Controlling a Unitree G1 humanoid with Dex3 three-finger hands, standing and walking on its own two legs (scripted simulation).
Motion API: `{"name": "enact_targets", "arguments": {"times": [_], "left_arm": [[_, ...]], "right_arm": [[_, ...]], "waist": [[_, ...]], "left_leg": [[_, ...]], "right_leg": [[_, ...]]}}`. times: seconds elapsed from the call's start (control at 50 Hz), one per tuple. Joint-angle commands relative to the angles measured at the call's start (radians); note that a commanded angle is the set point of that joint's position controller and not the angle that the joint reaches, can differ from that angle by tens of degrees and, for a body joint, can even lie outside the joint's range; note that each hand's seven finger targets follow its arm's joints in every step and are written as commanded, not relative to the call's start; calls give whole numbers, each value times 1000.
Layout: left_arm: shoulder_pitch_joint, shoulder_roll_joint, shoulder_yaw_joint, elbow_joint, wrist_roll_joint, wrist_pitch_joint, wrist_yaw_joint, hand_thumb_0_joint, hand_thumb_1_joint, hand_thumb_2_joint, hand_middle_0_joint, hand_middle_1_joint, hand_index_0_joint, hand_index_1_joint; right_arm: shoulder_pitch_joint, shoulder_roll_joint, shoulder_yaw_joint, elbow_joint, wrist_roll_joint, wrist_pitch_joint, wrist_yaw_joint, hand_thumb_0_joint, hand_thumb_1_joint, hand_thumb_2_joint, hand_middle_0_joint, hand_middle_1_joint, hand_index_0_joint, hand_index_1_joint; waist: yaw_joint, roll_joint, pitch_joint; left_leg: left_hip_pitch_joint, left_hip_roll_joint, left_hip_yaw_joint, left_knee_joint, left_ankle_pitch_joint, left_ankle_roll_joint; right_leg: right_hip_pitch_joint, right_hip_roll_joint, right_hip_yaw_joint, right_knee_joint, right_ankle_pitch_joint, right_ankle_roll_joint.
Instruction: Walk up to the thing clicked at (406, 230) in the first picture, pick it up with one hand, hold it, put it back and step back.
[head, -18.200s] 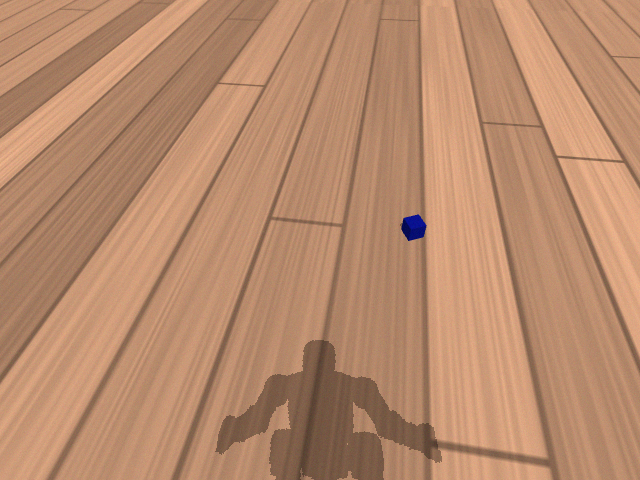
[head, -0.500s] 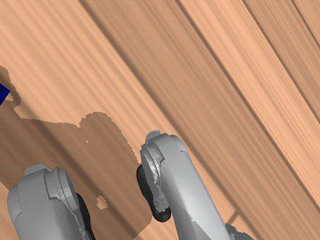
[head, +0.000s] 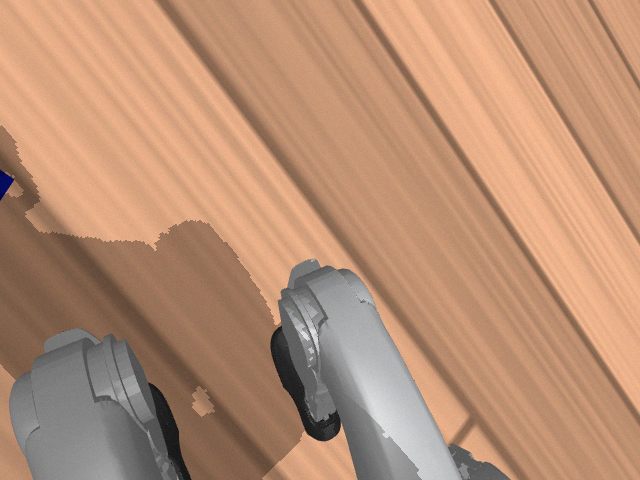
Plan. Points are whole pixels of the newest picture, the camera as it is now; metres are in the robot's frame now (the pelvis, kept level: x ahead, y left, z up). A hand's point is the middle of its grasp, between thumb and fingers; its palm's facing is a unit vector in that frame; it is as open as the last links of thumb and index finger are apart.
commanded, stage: rise first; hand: left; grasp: from above
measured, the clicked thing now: out of the picture +0.52 +0.32 -0.30
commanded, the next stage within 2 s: approach in 0.52 s
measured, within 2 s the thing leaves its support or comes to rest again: neither
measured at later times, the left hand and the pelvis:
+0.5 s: hand out of the picture +0.48 +0.35 -0.19, palm faces -0.21 -0.34 -0.92, open 13.4 cm; pelvis +0.00 +0.00 +0.00, yaw +0 degrees
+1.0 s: hand out of the picture +0.53 +0.30 -0.19, palm faces -0.18 -0.36 -0.92, open 13.7 cm; pelvis +0.00 +0.00 +0.00, yaw +0 degrees
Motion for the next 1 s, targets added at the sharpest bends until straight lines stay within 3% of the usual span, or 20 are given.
{"name": "enact_targets", "arguments": {"times": [0.0,0.14,0.18,0.36,0.4,0.42,0.44,0.48,0.5,0.54,0.56,0.58,0.62,0.64,0.66,0.76,0.82,0.88,0.94,0.98], "left_arm": [[-297,224,-35,-126,30,-7,47,0,-439,856,-207,-979,-214,-969],[-276,206,-34,-130,25,-12,44,0,-435,859,-219,-951,-220,-946],[-300,217,-30,-167,25,-12,49,0,-442,863,-209,-965,-212,-958],[-291,224,-22,-100,24,-3,60,0,-445,861,-207,-966,-209,-959],[-324,225,-29,-173,32,-11,55,0,-446,866,-210,-958,-211,-954],[-263,225,-22,-96,33,0,57,0,-440,859,-209,-963,-212,-956],[-310,223,-24,-167,33,-6,56,0,-443,863,-212,-953,-212,-949],[-261,196,-39,-89,31,0,54,0,-447,867,-217,-952,-215,-950],[-311,216,-34,-172,31,-8,55,0,-438,860,-213,-963,-215,-957],[-247,200,-29,-75,23,1,57,0,-422,846,-223,-951,-227,-943],[-312,219,-24,-180,22,-8,56,0,-434,853,-212,-960,-216,-952],[-257,191,-28,-78,18,1,58,0,-431,855,-212,-951,-215,-944],[-297,197,-42,-120,18,-5,50,0,-486,915,-199,-958,-188,-967],[-277,205,-37,-60,21,-5,54,0,-498,921,-187,-970,-176,-978],[-318,216,-31,-115,25,-11,58,0,-482,909,-189,-971,-182,-975],[-396,113,-98,-84,25,-33,78,0,-517,940,-164,-1008,-158,-1011],[-469,106,-111,-95,13,-35,97,0,-521,941,-168,-1009,-159,-1014],[-499,124,-107,-90,32,-13,111,0,-530,965,-173,-998,-158,-1011],[-512,222,-65,-95,60,22,139,0,-549,972,-148,-1019,-135,-1029],[-492,218,-63,-66,61,48,143,0,-553,964,-158,-1006,-142,-1018]], "right_arm": [[271,-290,-71,48,6,-3,-5,0,-914,-903,199,300,199,300],[267,-284,-75,49,9,-2,-4,0,-913,-903,199,300,199,300],[258,-291,-74,29,9,-5,-2,0,-913,-903,199,300,199,300],[278,-296,-71,54,6,-2,1,0,-914,-903,199,300,199,300],[244,-293,-73,15,9,-5,1,0,-911,-902,199,300,199,300],[275,-294,-74,62,8,0,0,0,-913,-903,199,300,199,300],[265,-293,-76,39,10,-3,2,0,-912,-902,199,300,199,300],[268,-291,-79,55,6,-5,1,0,-914,-903,199,300,199,300],[252,-294,-80,25,11,-8,1,0,-912,-902,199,300,199,300],[294,-288,-80,65,4,-3,1,0,-912,-902,199,300,199,300],[269,-293,-78,36,9,-5,3,0,-912,-902,199,300,199,300],[289,-284,-76,67,5,0,4,0,-911,-902,199,300,199,300],[269,-294,-75,42,4,-5,3,0,-908,-900,200,300,200,300],[288,-292,-74,68,1,-4,0,0,-910,-900,200,300,200,300],[293,-293,-69,67,6,-5,2,0,-908,-899,200,300,200,300],[289,-306,-69,85,-11,-23,-3,0,-910,-899,200,300,200,300],[267,-319,-67,80,-17,-33,-6,0,-914,-902,200,300,200,300],[273,-328,-58,77,-18,-23,-3,0,-913,-902,200,300,199,300],[265,-339,-47,43,-13,-7,2,0,-915,-903,199,300,199,300],[263,-332,-42,31,-13,10,11,0,-918,-905,199,301,199,301]], "waist": [[-39,443,-705],[-36,461,-681],[-34,478,-723],[-41,457,-704],[-35,473,-712],[-34,465,-697],[-32,488,-714],[-44,457,-675],[-33,473,-707],[-39,430,-680],[-34,470,-719],[-37,446,-688],[-52,441,-677],[-58,413,-657],[-58,436,-671],[-128,447,-612],[-140,489,-641],[-146,540,-670],[-118,581,-744],[-108,581,-731]], "left_leg": [[498,22,75,-238,233,25],[508,19,78,-236,222,23],[532,22,77,-240,253,19],[513,26,73,-236,251,21],[526,23,72,-239,243,22],[523,24,72,-239,234,21],[533,22,74,-242,245,19],[519,23,74,-248,225,20],[518,22,76,-241,228,22],[489,21,81,-236,222,25],[509,20,80,-232,244,23],[501,23,80,-228,249,24],[489,21,75,-235,227,27],[455,21,76,-236,200,30],[477,19,71,-233,206,29],[504,19,54,-246,149,20],[542,21,48,-251,166,11],[595,25,45,-255,222,0],[605,28,62,-245,289,1],[565,29,78,-248,309,4]], "right_leg": [[409,23,-74,-222,261,-58],[380,19,-76,-222,245,-59],[402,20,-76,-215,274,-61],[406,20,-79,-219,275,-59],[395,21,-77,-219,267,-60],[387,21,-79,-219,257,-60],[389,20,-78,-213,266,-63],[383,23,-80,-221,253,-62],[398,25,-76,-227,258,-60],[413,23,-72,-233,256,-55],[410,20,-70,-223,273,-58],[401,21,-73,-224,278,-55],[396,23,-73,-229,261,-55],[405,24,-71,-237,241,-53],[386,18,-74,-232,239,-54],[347,21,-92,-236,206,-59],[354,21,-98,-232,228,-62],[352,15,-101,-217,279,-65],[414,17,-90,-221,339,-64],[446,21,-82,-225,362,-62]]}}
